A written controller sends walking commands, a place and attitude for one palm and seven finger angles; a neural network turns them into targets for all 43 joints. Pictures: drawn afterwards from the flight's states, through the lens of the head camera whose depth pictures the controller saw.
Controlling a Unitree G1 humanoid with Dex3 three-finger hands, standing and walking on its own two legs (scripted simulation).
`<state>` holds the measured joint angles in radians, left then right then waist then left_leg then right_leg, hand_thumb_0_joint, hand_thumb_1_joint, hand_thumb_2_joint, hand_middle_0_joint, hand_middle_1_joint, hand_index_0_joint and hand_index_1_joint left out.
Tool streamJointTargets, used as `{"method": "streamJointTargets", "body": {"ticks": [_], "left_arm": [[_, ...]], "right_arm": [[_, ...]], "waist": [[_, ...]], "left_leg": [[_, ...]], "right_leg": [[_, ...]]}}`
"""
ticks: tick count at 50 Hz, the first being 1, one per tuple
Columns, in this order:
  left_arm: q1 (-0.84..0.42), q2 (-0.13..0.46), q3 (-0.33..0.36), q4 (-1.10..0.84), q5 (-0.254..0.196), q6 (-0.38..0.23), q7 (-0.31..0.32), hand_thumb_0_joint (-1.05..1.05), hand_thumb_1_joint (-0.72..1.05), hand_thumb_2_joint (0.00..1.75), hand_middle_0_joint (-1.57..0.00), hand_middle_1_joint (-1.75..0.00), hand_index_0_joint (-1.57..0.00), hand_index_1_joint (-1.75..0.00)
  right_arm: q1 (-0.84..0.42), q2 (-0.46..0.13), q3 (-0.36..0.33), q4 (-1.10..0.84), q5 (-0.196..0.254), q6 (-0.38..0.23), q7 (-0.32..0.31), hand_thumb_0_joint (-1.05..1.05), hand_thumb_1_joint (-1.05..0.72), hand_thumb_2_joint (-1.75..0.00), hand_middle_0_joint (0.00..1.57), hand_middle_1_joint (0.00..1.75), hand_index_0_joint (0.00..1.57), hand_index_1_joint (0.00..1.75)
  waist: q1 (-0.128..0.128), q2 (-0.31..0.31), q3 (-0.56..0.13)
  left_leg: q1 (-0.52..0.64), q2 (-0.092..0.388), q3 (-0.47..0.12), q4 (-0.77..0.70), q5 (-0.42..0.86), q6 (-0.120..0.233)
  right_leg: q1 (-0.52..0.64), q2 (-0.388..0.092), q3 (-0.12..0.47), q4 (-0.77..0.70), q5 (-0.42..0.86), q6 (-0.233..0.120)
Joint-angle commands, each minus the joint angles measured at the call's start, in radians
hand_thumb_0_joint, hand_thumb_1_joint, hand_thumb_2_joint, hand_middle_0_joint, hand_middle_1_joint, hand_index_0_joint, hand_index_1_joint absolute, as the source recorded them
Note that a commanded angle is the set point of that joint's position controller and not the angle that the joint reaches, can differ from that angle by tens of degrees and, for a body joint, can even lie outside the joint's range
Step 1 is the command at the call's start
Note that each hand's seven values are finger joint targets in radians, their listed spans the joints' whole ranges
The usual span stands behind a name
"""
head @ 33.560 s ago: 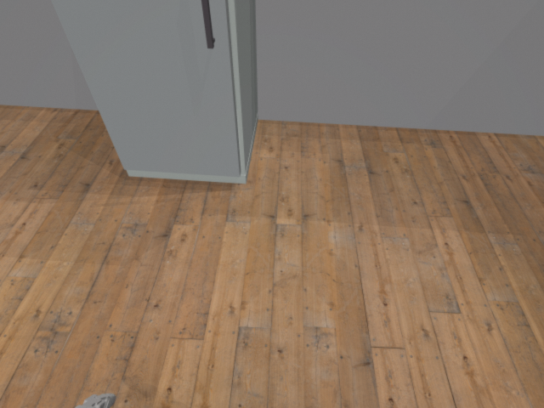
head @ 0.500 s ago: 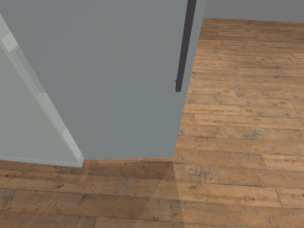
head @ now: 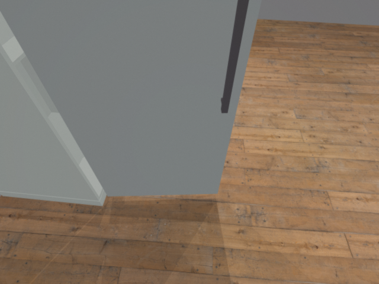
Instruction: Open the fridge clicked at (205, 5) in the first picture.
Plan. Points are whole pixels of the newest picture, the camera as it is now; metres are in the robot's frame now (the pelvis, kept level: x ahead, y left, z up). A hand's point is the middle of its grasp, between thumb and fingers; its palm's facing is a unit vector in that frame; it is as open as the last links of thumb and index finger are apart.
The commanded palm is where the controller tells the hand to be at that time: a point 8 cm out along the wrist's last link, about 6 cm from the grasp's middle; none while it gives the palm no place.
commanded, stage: look to check the result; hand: right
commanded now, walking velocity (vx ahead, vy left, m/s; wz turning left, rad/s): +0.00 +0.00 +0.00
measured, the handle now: (232, 52) +0.63 -0.06 +0.17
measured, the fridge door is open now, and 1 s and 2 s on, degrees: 82 82 82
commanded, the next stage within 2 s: stand and wait in 0.16 s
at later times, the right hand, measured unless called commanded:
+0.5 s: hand out of the picture +0.04 -0.20 -0.17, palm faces +0.02 +0.97 -0.23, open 7.4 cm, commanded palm none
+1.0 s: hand out of the picture +0.09 -0.23 -0.16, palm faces +0.00 +0.95 -0.31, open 7.4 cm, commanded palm none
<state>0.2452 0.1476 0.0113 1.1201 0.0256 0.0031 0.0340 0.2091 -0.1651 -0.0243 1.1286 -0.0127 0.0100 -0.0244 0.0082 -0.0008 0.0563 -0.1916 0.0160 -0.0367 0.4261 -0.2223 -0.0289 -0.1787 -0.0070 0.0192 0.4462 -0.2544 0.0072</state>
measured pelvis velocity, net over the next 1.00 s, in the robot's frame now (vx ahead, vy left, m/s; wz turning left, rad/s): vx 0.01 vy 0.01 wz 0.00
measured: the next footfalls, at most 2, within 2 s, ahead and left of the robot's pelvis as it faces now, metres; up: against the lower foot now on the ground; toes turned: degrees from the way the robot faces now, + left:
none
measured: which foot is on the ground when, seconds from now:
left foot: down 0.00-1.00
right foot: down 0.00-1.00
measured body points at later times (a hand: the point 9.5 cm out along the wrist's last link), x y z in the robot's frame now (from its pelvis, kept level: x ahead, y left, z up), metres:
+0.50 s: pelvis +0.00 +0.00 +0.00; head +0.02 +0.00 +0.45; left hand +0.03 +0.25 -0.15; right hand +0.04 -0.25 -0.15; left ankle +0.00 +0.14 -0.74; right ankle -0.01 -0.12 -0.74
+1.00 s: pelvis +0.01 +0.01 +0.00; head +0.03 +0.00 +0.45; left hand +0.08 +0.29 -0.13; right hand +0.09 -0.28 -0.14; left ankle +0.00 +0.14 -0.74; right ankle -0.01 -0.12 -0.74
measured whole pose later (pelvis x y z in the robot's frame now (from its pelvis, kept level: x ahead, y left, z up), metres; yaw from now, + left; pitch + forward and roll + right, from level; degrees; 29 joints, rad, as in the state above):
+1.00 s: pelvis +0.01 +0.01 +0.00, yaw +0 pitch -1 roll +0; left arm 0.11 0.30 0.01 1.11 0.02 -0.01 0.01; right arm 0.09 -0.30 -0.03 1.12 -0.01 0.00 0.00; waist 0.01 0.00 0.07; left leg -0.15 0.01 -0.03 0.35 -0.19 -0.02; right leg -0.13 -0.01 0.02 0.36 -0.22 0.02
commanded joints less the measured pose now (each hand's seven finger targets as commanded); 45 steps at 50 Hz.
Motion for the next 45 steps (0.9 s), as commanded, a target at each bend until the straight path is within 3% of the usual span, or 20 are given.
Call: {"method": "streamJointTargets", "body": {"ticks": [1,13,23,31,45], "left_arm": [[0.053,0.123,0.024,-0.029,-0.004,-0.010,0.009,0.00,0.90,0.90,-0.20,-0.30,-0.20,-0.30],[0.019,0.156,0.030,-0.037,-0.004,-0.011,0.007,0.00,0.90,0.90,-0.20,-0.30,-0.20,-0.30],[-0.022,0.212,0.038,-0.044,-0.005,-0.018,0.005,0.00,0.90,0.90,-0.20,-0.30,-0.20,-0.30],[-0.075,0.261,0.039,-0.048,-0.003,-0.017,0.000,0.00,0.90,0.90,-0.20,-0.30,-0.20,-0.30],[-0.143,0.333,0.039,-0.057,-0.006,-0.025,-0.006,0.00,0.90,0.90,-0.20,-0.30,-0.20,-0.30]], "right_arm": [[0.043,-0.115,-0.021,-0.031,0.001,-0.017,-0.004,0.00,-0.90,-0.90,0.20,0.30,0.20,0.30],[0.012,-0.145,-0.025,-0.035,-0.001,-0.018,-0.001,0.00,-0.90,-0.90,0.20,0.30,0.20,0.30],[-0.029,-0.202,-0.034,-0.048,0.000,-0.028,0.003,0.00,-0.90,-0.90,0.20,0.30,0.20,0.30],[-0.073,-0.243,-0.035,-0.051,0.000,-0.028,0.009,0.00,-0.90,-0.90,0.20,0.30,0.20,0.30],[-0.131,-0.307,-0.036,-0.062,0.002,-0.035,0.013,0.00,-0.90,-0.90,0.20,0.30,0.20,0.30]], "waist": [[-0.001,-0.002,-0.016],[-0.001,-0.003,-0.001],[0.001,0.002,-0.050],[-0.001,0.004,-0.036],[-0.002,-0.007,-0.091]], "left_leg": [[-0.004,0.062,-0.041,-0.070,0.094,0.052],[-0.009,0.064,-0.042,-0.080,0.078,0.053],[0.022,0.075,-0.049,-0.083,0.145,0.060],[0.019,0.075,-0.055,-0.109,0.089,0.057],[0.072,0.088,-0.054,-0.107,0.192,0.056]], "right_leg": [[-0.009,-0.076,0.050,-0.079,0.145,-0.030],[-0.012,-0.080,0.056,-0.088,0.129,-0.031],[0.026,-0.086,0.059,-0.088,0.175,-0.032],[0.024,-0.089,0.069,-0.115,0.135,-0.030],[0.067,-0.100,0.072,-0.128,0.228,-0.024]]}}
